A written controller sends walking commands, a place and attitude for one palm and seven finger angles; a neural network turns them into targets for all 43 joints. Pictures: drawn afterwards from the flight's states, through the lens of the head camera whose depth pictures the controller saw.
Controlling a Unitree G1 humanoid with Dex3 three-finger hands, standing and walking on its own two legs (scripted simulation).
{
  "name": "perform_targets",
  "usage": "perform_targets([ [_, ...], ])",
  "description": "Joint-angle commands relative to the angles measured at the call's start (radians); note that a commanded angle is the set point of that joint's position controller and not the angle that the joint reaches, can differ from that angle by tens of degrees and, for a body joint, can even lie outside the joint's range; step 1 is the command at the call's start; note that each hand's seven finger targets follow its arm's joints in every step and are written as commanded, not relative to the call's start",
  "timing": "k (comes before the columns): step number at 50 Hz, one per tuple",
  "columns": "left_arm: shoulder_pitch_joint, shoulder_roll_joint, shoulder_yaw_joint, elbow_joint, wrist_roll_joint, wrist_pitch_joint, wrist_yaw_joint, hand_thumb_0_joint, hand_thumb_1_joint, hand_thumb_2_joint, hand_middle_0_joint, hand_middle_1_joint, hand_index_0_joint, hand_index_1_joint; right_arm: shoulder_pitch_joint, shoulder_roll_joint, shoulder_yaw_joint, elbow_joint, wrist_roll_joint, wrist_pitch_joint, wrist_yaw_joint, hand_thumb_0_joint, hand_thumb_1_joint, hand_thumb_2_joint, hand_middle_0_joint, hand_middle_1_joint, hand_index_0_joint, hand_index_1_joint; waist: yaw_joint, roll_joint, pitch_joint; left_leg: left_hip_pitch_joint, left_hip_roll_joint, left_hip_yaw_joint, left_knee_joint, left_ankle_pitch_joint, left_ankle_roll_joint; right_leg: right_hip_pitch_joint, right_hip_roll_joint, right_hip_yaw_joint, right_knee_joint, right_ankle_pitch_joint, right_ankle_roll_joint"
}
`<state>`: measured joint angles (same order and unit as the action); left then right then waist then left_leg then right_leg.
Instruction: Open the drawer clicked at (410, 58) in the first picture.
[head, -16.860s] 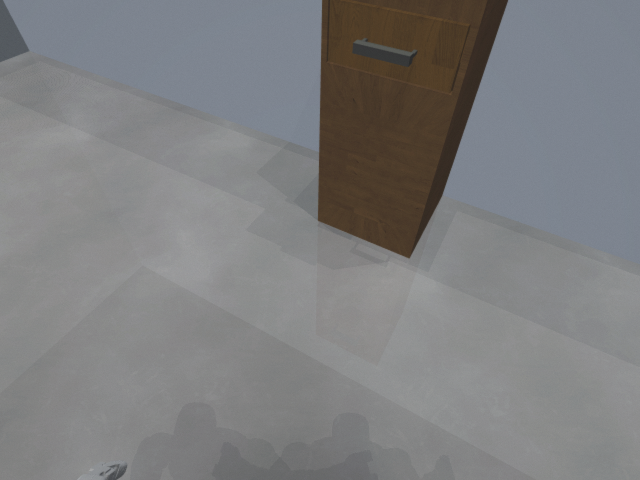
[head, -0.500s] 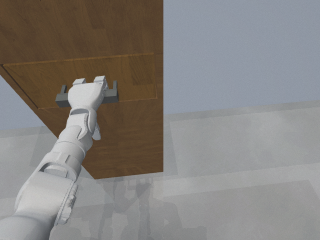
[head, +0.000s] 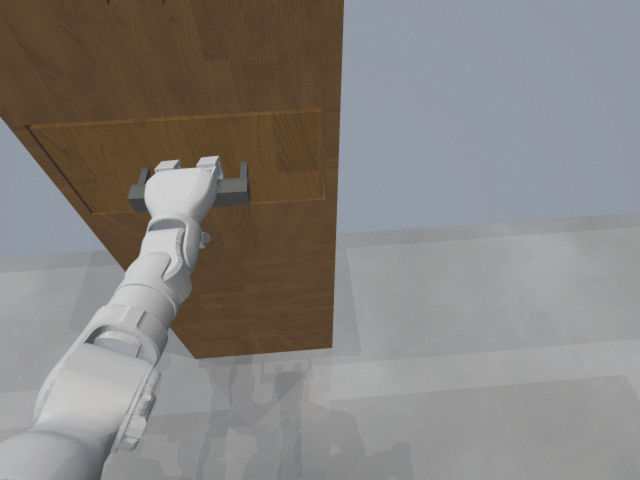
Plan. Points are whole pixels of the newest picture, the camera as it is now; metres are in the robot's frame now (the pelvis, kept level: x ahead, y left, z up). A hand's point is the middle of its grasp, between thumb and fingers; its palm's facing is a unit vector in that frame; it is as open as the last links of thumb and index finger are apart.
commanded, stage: close the thumb around the handle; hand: left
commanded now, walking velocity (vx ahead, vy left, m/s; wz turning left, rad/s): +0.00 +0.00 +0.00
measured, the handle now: (193, 183) +0.52 +0.17 +0.06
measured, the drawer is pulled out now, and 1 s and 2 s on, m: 0.00 0.01 0.03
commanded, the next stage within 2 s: pull the drawer open in 0.30 s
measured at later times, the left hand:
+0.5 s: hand (195, 220) +0.46 +0.16 +0.04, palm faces -0.03 -0.04 -1.00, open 6.3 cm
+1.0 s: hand (195, 224) +0.46 +0.16 +0.04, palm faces -0.03 -0.05 -1.00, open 6.4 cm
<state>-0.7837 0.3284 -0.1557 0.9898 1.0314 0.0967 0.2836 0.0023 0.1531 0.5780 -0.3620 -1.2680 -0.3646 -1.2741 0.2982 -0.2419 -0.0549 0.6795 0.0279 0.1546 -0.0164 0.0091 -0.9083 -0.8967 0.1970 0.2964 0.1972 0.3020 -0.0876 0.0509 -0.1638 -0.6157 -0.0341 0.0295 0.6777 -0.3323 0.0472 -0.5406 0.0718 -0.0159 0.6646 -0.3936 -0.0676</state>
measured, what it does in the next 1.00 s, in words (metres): stands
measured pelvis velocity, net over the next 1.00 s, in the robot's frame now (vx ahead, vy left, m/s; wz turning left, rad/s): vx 0.01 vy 0.01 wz -0.01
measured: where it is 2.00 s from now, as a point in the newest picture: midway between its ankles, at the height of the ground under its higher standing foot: outside the picture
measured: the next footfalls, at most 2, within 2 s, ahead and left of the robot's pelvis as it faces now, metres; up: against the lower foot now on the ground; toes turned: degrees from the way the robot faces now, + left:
none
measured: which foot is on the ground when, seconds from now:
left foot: down 0.00-1.00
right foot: down 0.00-1.00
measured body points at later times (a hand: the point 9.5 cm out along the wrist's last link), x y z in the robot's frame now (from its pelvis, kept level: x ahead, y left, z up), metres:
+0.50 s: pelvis +0.00 +0.01 +0.00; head +0.06 -0.01 +0.45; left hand +0.46 +0.16 +0.10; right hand +0.02 -0.26 -0.14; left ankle -0.01 +0.09 -0.72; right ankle -0.05 -0.08 -0.72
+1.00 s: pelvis +0.01 +0.01 +0.00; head +0.06 -0.01 +0.45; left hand +0.45 +0.17 +0.10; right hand +0.10 -0.26 -0.13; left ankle -0.01 +0.09 -0.72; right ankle -0.05 -0.08 -0.72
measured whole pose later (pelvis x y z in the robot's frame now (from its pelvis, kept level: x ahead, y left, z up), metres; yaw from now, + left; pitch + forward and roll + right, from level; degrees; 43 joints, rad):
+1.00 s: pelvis +0.01 +0.01 +0.00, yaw +0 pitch +15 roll +0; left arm -0.70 0.30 -0.17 0.89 1.03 0.11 0.28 0.00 0.63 0.75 -0.33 -1.35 -0.36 -1.30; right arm 0.24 -0.24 -0.06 0.67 0.02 0.16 -0.01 0.01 -0.91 -0.90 0.20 0.30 0.20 0.30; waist -0.06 0.06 -0.16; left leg -0.57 -0.04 0.04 0.66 -0.34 0.06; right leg -0.50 0.07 0.00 0.64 -0.40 -0.06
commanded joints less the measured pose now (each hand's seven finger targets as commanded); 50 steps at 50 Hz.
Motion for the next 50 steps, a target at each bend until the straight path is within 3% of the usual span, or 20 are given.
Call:
perform_targets([
  [1, -0.442, 0.164, 0.044, -0.188, 0.013, -0.011, 0.048, 0.0, 0.676, 0.804, -0.384, -1.326, -0.384, -1.326, 0.081, -0.137, -0.05, -0.07, -0.006, -0.02, -0.011, 0.0, -0.9, -0.9, 0.2, 0.3, 0.2, 0.3, -0.024, -0.031, -0.349, 0.289, 0.001, -0.013, 0.008, 0.428, 0.008, 0.088, -0.019, 0.041, -0.055, 0.494, 0.034],
  [2, -0.45, 0.19, 0.067, -0.173, 0.011, -0.013, 0.05, 0.0, 0.732, 0.828, -0.388, -1.332, -0.388, -1.332, 0.087, -0.142, -0.048, -0.064, -0.009, -0.02, -0.011, 0.0, -0.9, -0.9, 0.2, 0.3, 0.2, 0.3, -0.027, -0.067, -0.352, 0.273, 0.001, -0.014, 0.01, 0.433, 0.01, 0.107, -0.021, 0.046, -0.056, 0.517, 0.036],
  [3, -0.454, 0.211, 0.079, -0.193, 0.011, -0.017, 0.053, 0.0, 0.788, 0.852, -0.392, -1.338, -0.392, -1.338, 0.088, -0.144, -0.049, -0.066, -0.008, -0.02, -0.011, 0.0, -0.9, -0.9, 0.2, 0.3, 0.2, 0.3, -0.019, -0.05, -0.365, 0.268, 0.0, -0.012, 0.009, 0.438, 0.009, 0.116, -0.022, 0.048, -0.049, 0.533, 0.036],
  [5, -0.441, 0.183, 0.059, -0.2, 0.009, -0.014, 0.055, 0.0, 0.9, 0.9, -0.4, -1.35, -0.4, -1.35, 0.083, -0.141, -0.048, -0.072, -0.008, -0.021, -0.009, 0.0, -0.9, -0.9, 0.2, 0.3, 0.2, 0.3, -0.015, -0.037, -0.371, 0.271, -0.003, -0.01, 0.008, 0.445, 0.008, 0.122, -0.022, 0.048, -0.049, 0.542, 0.035],
  [8, -0.441, 0.189, 0.063, -0.177, 0.015, -0.008, 0.058, 0.0, 0.9, 0.9, -0.4, -1.35, -0.4, -1.35, 0.093, -0.144, -0.051, -0.064, -0.006, -0.02, -0.008, 0.0, -0.9, -0.9, 0.2, 0.3, 0.2, 0.3, -0.023, -0.064, -0.361, 0.261, 0.0, -0.014, 0.009, 0.442, 0.008, 0.113, -0.019, 0.045, -0.05, 0.53, 0.036],
  [12, -0.465, 0.196, 0.072, -0.192, 0.011, -0.002, 0.066, 0.0, 0.9, 0.9, -0.4, -1.35, -0.4, -1.35, 0.094, -0.145, -0.055, -0.06, -0.008, -0.021, -0.007, 0.0, -0.9, -0.9, 0.2, 0.3, 0.2, 0.3, -0.021, -0.04, -0.378, 0.289, 0.005, -0.018, 0.008, 0.456, 0.007, 0.106, -0.015, 0.041, -0.051, 0.506, 0.031],
  [14, -0.47, 0.159, 0.044, -0.204, 0.007, -0.002, 0.066, 0.0, 0.9, 0.9, -0.4, -1.35, -0.4, -1.35, 0.095, -0.14, -0.057, -0.059, -0.007, -0.022, -0.005, 0.0, -0.9, -0.9, 0.2, 0.3, 0.2, 0.3, -0.024, -0.02, -0.386, 0.31, 0.005, -0.018, 0.006, 0.46, 0.006, 0.093, -0.013, 0.04, -0.052, 0.499, 0.032],
  [20, -0.474, 0.145, 0.033, -0.199, 0.005, -0.005, 0.067, 0.0, 0.9, 0.9, -0.4, -1.35, -0.4, -1.35, 0.096, -0.142, -0.057, -0.053, -0.005, -0.026, -0.004, 0.0, -0.9, -0.9, 0.2, 0.3, 0.2, 0.3, -0.029, -0.029, -0.357, 0.309, 0.009, -0.023, -0.004, 0.437, 0.005, 0.072, -0.011, 0.035, -0.059, 0.463, 0.031],
  [23, -0.427, 0.107, 0.017, -0.217, -0.002, -0.012, 0.062, 0.0, 0.9, 0.9, -0.4, -1.35, -0.4, -1.35, 0.09, -0.139, -0.059, -0.06, -0.008, -0.029, 0.001, 0.0, -0.9, -0.9, 0.2, 0.3, 0.2, 0.3, -0.017, -0.023, -0.382, 0.337, 0.012, -0.023, -0.001, 0.481, 0.005, 0.084, -0.009, 0.033, -0.055, 0.49, 0.029],
  [24, -0.375, 0.133, 0.049, -0.212, -0.003, -0.012, 0.061, 0.0, 0.9, 0.9, -0.4, -1.35, -0.4, -1.35, 0.088, -0.138, -0.06, -0.065, -0.006, -0.026, 0.003, 0.0, -0.9, -0.9, 0.2, 0.3, 0.2, 0.3, 0.002, -0.031, -0.387, 0.335, 0.012, -0.024, -0.002, 0.488, 0.003, 0.097, -0.008, 0.031, -0.052, 0.492, 0.028],
  [26, -0.362, 0.099, 0.02, -0.246, -0.009, -0.014, 0.055, 0.0, 0.9, 0.9, -0.4, -1.35, -0.4, -1.35, 0.079, -0.138, -0.06, -0.072, -0.006, -0.025, 0.006, 0.0, -0.9, -0.9, 0.2, 0.3, 0.2, 0.3, 0.0, -0.038, -0.383, 0.346, 0.014, -0.024, -0.002, 0.517, 0.004, 0.103, -0.008, 0.029, -0.052, 0.515, 0.029],
  [29, -0.257, 0.133, 0.06, -0.285, -0.014, -0.014, 0.048, 0.0, 0.9, 0.9, -0.4, -1.35, -0.4, -1.35, 0.063, -0.139, -0.059, -0.087, -0.005, -0.019, 0.011, 0.0, -0.9, -0.9, 0.2, 0.3, 0.2, 0.3, 0.033, -0.035, -0.399, 0.353, 0.015, -0.021, -0.006, 0.564, 0.003, 0.142, -0.009, 0.031, -0.049, 0.556, 0.028],
  [32, -0.169, 0.127, 0.057, -0.331, -0.02, -0.001, 0.042, 0.0, 0.9, 0.9, -0.4, -1.35, -0.4, -1.35, 0.037, -0.141, -0.057, -0.102, -0.003, -0.013, 0.014, 0.0, -0.9, -0.9, 0.2, 0.3, 0.2, 0.3, 0.042, -0.073, -0.391, 0.339, 0.012, -0.017, -0.012, 0.581, 0.006, 0.188, -0.013, 0.037, -0.058, 0.607, 0.03],
  [35, -0.072, 0.131, 0.064, -0.429, -0.021, 0.015, 0.041, 0.0, 0.9, 0.9, -0.4, -1.35, -0.4, -1.35, 0.012, -0.138, -0.058, -0.119, -0.001, -0.011, 0.02, 0.0, -0.9, -0.9, 0.2, 0.3, 0.2, 0.3, 0.065, -0.047, -0.403, 0.367, 0.013, -0.014, -0.013, 0.656, 0.006, 0.217, -0.017, 0.04, -0.051, 0.68, 0.034],
  [37, -0.349, 0.174, 0.055, -0.376, 0.0, 0.025, 0.051, 0.0, 0.9, 0.9, -0.4, -1.35, -0.4, -1.35, 0.032, -0.147, -0.054, -0.07, 0.0, -0.006, 0.009, 0.0, -0.9, -0.9, 0.2, 0.3, 0.2, 0.3, -0.016, -0.078, -0.304, 0.341, 0.018, -0.02, -0.006, 0.581, 0.006, 0.133, -0.017, 0.036, -0.061, 0.613, 0.038],
  [40, -0.34, 0.221, 0.096, -0.334, 0.025, 0.04, 0.064, 0.0, 0.9, 0.9, -0.4, -1.35, -0.4, -1.35, 0.036, -0.142, -0.053, -0.065, -0.008, -0.005, -0.002, 0.0, -0.9, -0.9, 0.2, 0.3, 0.2, 0.3, 0.016, -0.028, -0.375, 0.359, 0.008, -0.014, -0.004, 0.59, 0.002, 0.155, -0.018, 0.041, -0.049, 0.618, 0.032],
  [41, -0.359, 0.169, 0.055, -0.34, 0.02, 0.041, 0.061, 0.0, 0.9, 0.9, -0.4, -1.35, -0.4, -1.35, 0.034, -0.136, -0.052, -0.068, -0.007, -0.006, -0.001, 0.0, -0.9, -0.9, 0.2, 0.3, 0.2, 0.3, 0.009, -0.013, -0.38, 0.366, 0.005, -0.013, 0.0, 0.598, 0.001, 0.148, -0.018, 0.038, -0.049, 0.623, 0.032],
  [42, -0.367, 0.2, 0.085, -0.338, 0.018, 0.038, 0.062, 0.0, 0.9, 0.9, -0.4, -1.35, -0.4, -1.35, 0.037, -0.138, -0.055, -0.062, -0.009, -0.005, -0.002, 0.0, -0.9, -0.9, 0.2, 0.3, 0.2, 0.3, 0.011, -0.023, -0.4, 0.378, 0.01, -0.015, 0.004, 0.619, 0.001, 0.159, -0.021, 0.041, -0.048, 0.628, 0.031],
  [46, -0.38, 0.167, 0.066, -0.327, 0.001, 0.026, 0.053, 0.0, 0.9, 0.9, -0.4, -1.35, -0.4, -1.35, 0.031, -0.134, -0.052, -0.069, -0.01, -0.004, -0.003, 0.0, -0.9, -0.9, 0.2, 0.3, 0.2, 0.3, 0.009, -0.028, -0.395, 0.378, 0.007, -0.015, 0.009, 0.632, 0.002, 0.156, -0.022, 0.038, -0.044, 0.65, 0.035],
  [50, -0.374, 0.191, 0.086, -0.296, 0.002, 0.005, 0.051, 0.0, 0.9, 0.9, -0.4, -1.35, -0.4, -1.35, 0.027, -0.136, -0.05, -0.073, -0.01, -0.006, -0.008, 0.0, -0.9, -0.9, 0.2, 0.3, 0.2, 0.3, 0.008, -0.065, -0.385, 0.34, 0.002, -0.012, 0.007, 0.572, 0.005, 0.165, -0.025, 0.044, -0.045, 0.642, 0.039],
])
